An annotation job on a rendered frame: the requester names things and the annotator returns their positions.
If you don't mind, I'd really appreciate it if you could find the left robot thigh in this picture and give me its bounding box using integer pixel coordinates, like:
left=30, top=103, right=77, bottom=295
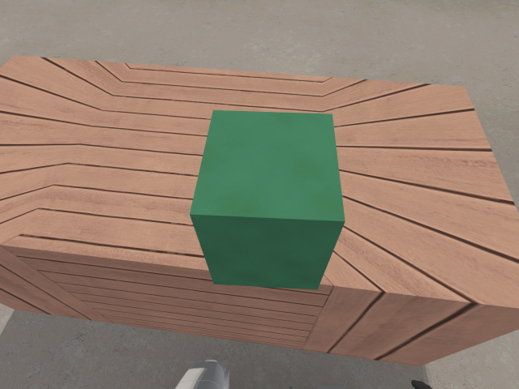
left=175, top=361, right=229, bottom=389

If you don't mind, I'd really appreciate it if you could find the pedestal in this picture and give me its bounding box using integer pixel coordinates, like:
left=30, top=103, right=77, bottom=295
left=0, top=55, right=519, bottom=366

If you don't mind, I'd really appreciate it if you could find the carton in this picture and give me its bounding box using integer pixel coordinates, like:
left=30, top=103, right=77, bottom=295
left=190, top=110, right=345, bottom=290

